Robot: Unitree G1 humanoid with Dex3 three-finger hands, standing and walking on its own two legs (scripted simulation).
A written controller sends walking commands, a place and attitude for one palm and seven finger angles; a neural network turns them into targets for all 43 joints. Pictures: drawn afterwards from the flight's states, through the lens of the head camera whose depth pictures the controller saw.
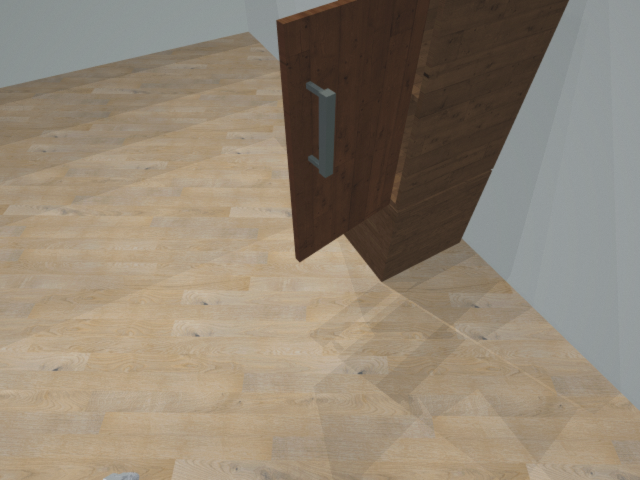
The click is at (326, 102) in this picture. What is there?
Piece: cupboard door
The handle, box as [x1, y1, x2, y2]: [306, 81, 335, 177]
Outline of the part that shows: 309,81 306,83 306,88 319,97 319,159 318,160 312,155 308,156 308,160 319,169 319,172 324,177 326,177 332,173 335,93 328,88 324,90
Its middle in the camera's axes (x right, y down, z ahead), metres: +0.00 -0.20 +0.71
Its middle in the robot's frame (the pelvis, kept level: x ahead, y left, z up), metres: +0.68 +0.04 +0.05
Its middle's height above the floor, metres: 0.83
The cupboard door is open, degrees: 100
